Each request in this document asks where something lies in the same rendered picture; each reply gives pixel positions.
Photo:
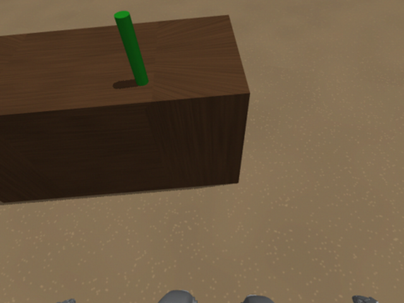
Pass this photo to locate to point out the can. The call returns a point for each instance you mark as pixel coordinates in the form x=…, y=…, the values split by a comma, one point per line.
x=131, y=46

